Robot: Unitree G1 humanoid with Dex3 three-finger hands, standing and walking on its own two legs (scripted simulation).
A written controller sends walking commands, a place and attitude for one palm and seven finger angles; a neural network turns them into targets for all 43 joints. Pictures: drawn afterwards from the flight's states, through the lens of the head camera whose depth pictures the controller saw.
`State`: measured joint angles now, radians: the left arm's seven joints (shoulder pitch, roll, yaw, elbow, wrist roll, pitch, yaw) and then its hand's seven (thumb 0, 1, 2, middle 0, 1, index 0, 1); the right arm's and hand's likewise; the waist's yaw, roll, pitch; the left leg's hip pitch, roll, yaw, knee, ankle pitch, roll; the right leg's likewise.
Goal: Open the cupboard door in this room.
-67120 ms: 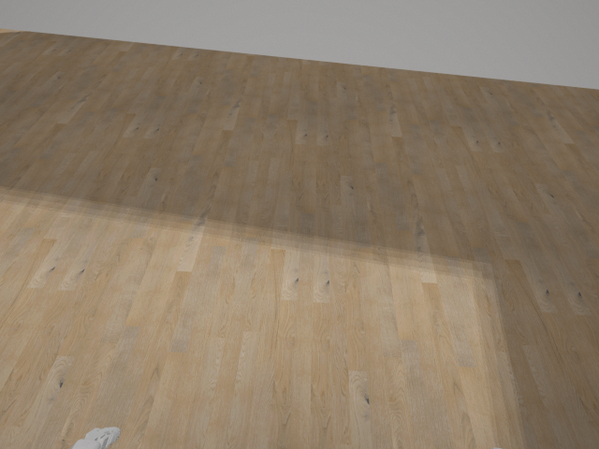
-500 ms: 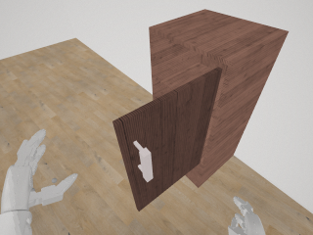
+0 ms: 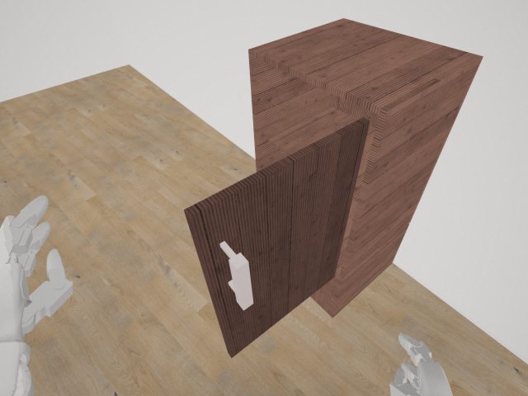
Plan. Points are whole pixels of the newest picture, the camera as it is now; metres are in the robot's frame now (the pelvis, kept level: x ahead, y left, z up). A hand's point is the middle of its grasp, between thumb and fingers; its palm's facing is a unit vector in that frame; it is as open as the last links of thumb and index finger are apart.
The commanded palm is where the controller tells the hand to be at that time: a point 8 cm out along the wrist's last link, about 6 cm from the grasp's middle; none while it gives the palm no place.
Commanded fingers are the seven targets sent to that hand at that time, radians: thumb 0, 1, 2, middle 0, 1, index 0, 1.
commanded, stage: draw the hand back to the body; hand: left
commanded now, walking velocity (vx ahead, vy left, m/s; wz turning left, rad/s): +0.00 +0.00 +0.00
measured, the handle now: (235, 275) +0.33 +0.10 -0.04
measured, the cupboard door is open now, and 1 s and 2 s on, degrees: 88 88 88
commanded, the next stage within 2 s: step back with the hand held close in 0.10 s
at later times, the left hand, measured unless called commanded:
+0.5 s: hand (60, 286) +0.19 +0.27 +0.15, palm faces +0.34 -0.78 -0.52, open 7.4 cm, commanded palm +0.13 +0.31 +0.17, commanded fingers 0.00 0.90 0.90 -0.20 -0.30 -0.20 -0.30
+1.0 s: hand out of the picture +0.08 +0.29 +0.16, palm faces +0.44 -0.74 -0.51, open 7.4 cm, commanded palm +0.02 +0.33 +0.17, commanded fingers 0.00 0.90 0.90 -0.20 -0.30 -0.20 -0.30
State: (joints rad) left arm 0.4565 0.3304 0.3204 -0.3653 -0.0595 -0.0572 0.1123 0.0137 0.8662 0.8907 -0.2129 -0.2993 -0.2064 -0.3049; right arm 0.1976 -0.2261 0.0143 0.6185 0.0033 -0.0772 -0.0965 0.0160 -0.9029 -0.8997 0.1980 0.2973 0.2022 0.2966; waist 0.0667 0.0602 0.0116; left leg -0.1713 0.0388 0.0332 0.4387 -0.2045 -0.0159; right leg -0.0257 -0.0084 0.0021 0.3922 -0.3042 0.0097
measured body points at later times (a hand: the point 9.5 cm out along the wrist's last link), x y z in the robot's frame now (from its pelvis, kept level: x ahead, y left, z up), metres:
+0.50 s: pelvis -0.02 +0.01 +0.00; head +0.00 -0.01 +0.45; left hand +0.16 +0.31 +0.18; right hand +0.16 -0.24 -0.09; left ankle +0.02 +0.13 -0.74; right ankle -0.05 -0.13 -0.74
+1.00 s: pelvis -0.11 +0.02 -0.02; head -0.08 +0.03 +0.43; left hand +0.05 +0.33 +0.18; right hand +0.07 -0.20 -0.10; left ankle +0.02 +0.13 -0.74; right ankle -0.05 -0.12 -0.74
